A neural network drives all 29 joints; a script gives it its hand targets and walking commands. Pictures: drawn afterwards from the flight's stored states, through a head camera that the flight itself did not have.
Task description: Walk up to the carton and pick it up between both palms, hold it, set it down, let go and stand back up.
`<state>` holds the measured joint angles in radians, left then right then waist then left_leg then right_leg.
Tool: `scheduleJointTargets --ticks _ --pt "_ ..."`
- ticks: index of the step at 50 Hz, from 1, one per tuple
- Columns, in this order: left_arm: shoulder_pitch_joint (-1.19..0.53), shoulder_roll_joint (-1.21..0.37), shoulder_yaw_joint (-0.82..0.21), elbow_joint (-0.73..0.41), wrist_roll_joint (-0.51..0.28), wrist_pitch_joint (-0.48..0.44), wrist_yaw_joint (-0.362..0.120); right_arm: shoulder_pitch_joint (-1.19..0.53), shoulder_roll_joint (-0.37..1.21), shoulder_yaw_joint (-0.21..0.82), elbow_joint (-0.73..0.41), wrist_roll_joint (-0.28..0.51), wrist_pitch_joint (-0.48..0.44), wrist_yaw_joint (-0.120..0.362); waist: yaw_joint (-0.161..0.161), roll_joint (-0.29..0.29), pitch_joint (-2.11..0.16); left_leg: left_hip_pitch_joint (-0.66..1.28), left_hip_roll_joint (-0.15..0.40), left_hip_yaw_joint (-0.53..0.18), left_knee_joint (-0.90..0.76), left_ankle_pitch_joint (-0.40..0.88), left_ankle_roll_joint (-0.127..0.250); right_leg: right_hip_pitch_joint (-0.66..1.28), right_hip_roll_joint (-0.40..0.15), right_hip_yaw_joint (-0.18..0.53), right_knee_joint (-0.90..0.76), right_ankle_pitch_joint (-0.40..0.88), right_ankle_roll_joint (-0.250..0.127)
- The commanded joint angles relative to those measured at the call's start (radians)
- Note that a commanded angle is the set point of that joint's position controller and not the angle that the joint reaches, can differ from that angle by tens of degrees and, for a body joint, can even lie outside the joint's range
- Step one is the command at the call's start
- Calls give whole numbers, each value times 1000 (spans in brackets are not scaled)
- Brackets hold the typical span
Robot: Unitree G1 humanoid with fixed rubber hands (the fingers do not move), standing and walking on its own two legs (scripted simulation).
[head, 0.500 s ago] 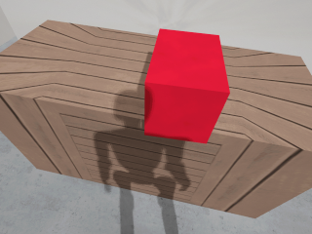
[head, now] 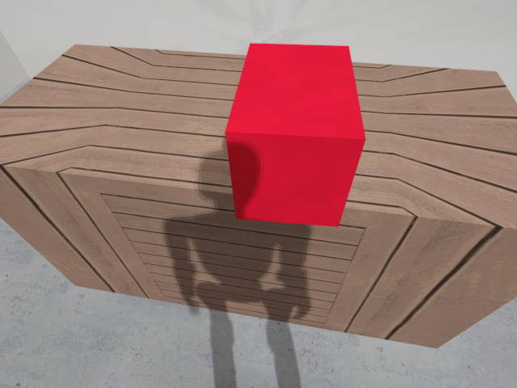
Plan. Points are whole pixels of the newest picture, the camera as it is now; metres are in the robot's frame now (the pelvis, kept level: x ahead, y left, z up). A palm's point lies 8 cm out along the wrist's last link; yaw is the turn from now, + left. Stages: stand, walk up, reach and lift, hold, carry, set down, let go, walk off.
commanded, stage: walk up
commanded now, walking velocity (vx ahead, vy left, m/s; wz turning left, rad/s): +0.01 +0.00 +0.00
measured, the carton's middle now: (292, 132) +0.56 -0.05 +0.07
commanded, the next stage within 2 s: none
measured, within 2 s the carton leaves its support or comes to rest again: neither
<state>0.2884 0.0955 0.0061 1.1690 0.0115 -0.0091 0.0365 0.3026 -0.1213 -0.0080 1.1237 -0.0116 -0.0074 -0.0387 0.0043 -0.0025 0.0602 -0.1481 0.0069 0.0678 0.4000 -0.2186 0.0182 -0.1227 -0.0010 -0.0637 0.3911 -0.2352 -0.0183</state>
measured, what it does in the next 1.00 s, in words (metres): walks ahead: right foot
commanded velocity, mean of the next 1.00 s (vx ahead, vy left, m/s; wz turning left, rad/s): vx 0.06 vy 0.00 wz -0.05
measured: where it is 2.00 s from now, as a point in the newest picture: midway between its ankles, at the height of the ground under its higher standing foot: outside the picture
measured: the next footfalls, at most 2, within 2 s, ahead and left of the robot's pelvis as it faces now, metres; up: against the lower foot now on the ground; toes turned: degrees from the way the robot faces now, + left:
right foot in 0.72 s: +0.28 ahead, -0.10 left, +0.00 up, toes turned -8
left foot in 1.22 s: +0.08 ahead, +0.11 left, +0.00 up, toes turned +3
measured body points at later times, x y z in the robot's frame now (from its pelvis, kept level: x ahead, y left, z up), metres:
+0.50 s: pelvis +0.08 +0.02 -0.01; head +0.07 +0.03 +0.44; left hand +0.07 +0.25 -0.17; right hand +0.00 -0.19 -0.16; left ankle +0.00 +0.11 -0.74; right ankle +0.02 -0.09 -0.70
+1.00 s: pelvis +0.14 -0.02 -0.01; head +0.21 -0.04 +0.43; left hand +0.17 +0.22 -0.16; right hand +0.23 -0.27 -0.17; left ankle +0.11 +0.12 -0.68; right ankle +0.24 -0.10 -0.74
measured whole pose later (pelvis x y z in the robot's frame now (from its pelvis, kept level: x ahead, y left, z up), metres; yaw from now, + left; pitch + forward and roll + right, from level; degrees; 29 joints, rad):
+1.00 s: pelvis +0.14 -0.02 -0.01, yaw -2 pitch -2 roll +2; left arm 0.21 0.16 0.05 1.01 0.01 0.01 0.05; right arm 0.12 -0.20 -0.05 0.96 -0.01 0.06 -0.06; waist 0.04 0.01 0.18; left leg -0.41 0.00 -0.02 1.07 -0.59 -0.02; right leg -0.36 -0.01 -0.12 0.48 -0.10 -0.09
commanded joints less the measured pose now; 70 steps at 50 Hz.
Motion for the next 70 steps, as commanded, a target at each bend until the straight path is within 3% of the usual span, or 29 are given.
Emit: scheduleJointTargets --ticks 1,7,8,9,13,15,17,18,20,22,24,28,30,33,35,36,37,38,39,42,44,50,56,59,61,62,64,67,70 --pt "76 75 6 0 2 -6 2 73 -49 -7 -4 1 -2 -2 -4 26 45 -25 87 -97 -83 43 1 -61 -102 106 -102 43 -18" --pt "94 80 1 2 6 -10 4 70 -50 -6 2 0 -2 -5 -7 -10 52 -4 94 -92 -76 68 -5 -87 -108 113 -103 51 -12" --pt "162 148 36 -2 4 -7 -10 111 -149 -35 -16 -16 0 2 9 -4 -41 -56 76 -49 -12 -498 -4 -67 -133 176 -93 -526 -37" --pt "162 155 35 -7 15 4 -12 68 -146 -33 -21 -18 8 -1 26 -46 49 -124 53 -30 49 -526 -16 -139 -154 252 -129 -629 -57" --pt "142 155 56 -12 6 8 -7 63 -27 -16 -67 -21 -26 16 6 -204 140 -209 52 17 150 -185 -35 -86 -231 343 -209 -430 -113" --pt "140 121 48 -19 -3 -3 -9 96 -37 -23 -59 -21 -45 14 -10 -104 70 -98 55 5 102 -138 -21 -98 -221 320 -162 -237 -100" --pt "111 131 52 -38 -8 -10 -13 154 -52 -28 -45 -17 -50 14 -38 3 35 102 60 4 29 -179 -16 -257 -156 228 -89 -297 -62" --pt "51 137 52 -58 -4 -11 -16 221 -65 -30 -33 -17 -51 12 -78 21 82 190 113 -71 -18 -260 4 -436 -112 178 10 -352 -40" --pt "-49 87 42 -113 4 -15 -23 336 -150 -52 6 -21 -46 3 -141 269 169 184 342 -374 -227 -479 84 -587 -11 -24 363 -228 19" --pt "-46 97 47 -140 20 -25 -29 337 -124 -47 7 -26 -52 -5 -115 224 219 191 429 -449 -219 -103 150 -648 -58 -12 568 -263 28" --pt "-19 81 52 -119 15 -36 -39 358 -89 -26 12 -25 -67 -2 -82 115 180 176 383 -362 -157 353 140 -610 -67 -5 652 -238 29" --pt "8 36 40 -122 -2 -18 -37 223 -112 -13 -27 -27 -83 -3 11 27 149 68 286 -129 -79 791 119 -463 -63 9 546 -138 36" --pt "11 33 36 -138 -14 -13 -30 136 -107 -3 -38 -12 -75 -11 68 125 137 -10 187 -9 -39 1000 71 -314 -17 -13 370 -23 19" --pt "7 91 53 -140 -12 -11 -16 219 -97 -1 -12 -18 -66 -9 30 143 -1 44 177 -22 88 928 82 -138 28 -82 199 128 0" --pt "126 117 62 -103 -7 -24 -12 222 -112 -7 -2 -7 -63 -8 82 87 -89 3 145 0 236 744 56 64 10 -67 42 368 -22" --pt "203 142 69 -80 0 -35 -11 228 -115 -12 -7 -2 -61 -8 105 17 -147 -61 94 1 355 395 26 206 -63 1 3 576 -34" --pt "231 196 81 -80 14 -43 -6 259 -55 0 -18 14 -52 -9 93 -133 -209 -214 25 4 523 -152 -11 377 -251 183 66 990 -95" --pt "189 213 80 -106 6 -35 -2 309 -20 -2 -17 37 -27 -10 67 -168 -276 -186 -10 -4 645 -391 -17 343 -388 318 67 1122 -202" --pt "105 215 78 -123 -9 -23 2 271 -26 -9 -27 32 -2 -12 57 -217 -236 -138 5 -43 683 -439 -17 186 -430 376 12 1028 -261" --pt "17 182 51 -170 -8 -11 16 118 -69 -36 -61 3 33 -5 22 -43 -84 -133 25 -113 766 -459 -27 -79 -368 263 -18 1035 -226" --pt "-29 181 59 -186 -5 1 28 90 -32 -31 -92 -12 55 -11 -11 -21 -63 -163 18 -115 733 -420 -28 -102 -325 189 -6 932 -195" --pt "-44 234 76 -205 13 23 15 23 -81 -54 -152 -2 96 -17 -14 -165 -126 -195 -5 -68 671 -317 -48 -138 -299 203 -75 540 -200" --pt "-81 259 87 -227 17 54 10 -25 -129 -66 -190 -5 101 -3 2 -159 -152 -135 18 -12 482 -278 -30 -183 -297 224 -175 184 -170" --pt "-86 284 102 -226 9 66 10 66 -124 -62 -168 5 87 7 -18 -157 -186 -7 25 -8 226 -207 7 -200 -282 224 -190 27 -99" --pt "-37 238 102 -224 5 77 6 120 -164 -67 -171 0 67 13 -26 14 -169 71 124 -156 -49 -203 42 -306 -171 135 -37 -124 -11" --pt "-29 184 94 -230 -4 83 -1 57 -225 -79 -200 -6 61 13 -14 281 -89 -2 319 -403 -209 -342 91 -406 -21 17 230 -241 26" --pt "-179 207 100 -278 29 104 7 -54 -286 -83 -237 -24 59 -6 -60 439 53 -354 480 -529 -287 -326 209 -456 93 101 635 -364 32" --pt "-144 222 113 -242 3 109 -31 -245 -225 -56 -303 -45 50 -19 57 80 131 -430 271 -213 -222 -167 67 -386 153 224 878 -178 24" --pt "-30 168 88 -185 24 90 -36 -160 -274 -77 -289 -28 23 -6 55 58 -2 -227 239 -222 -182 -141 27 -410 151 178 920 -95 47"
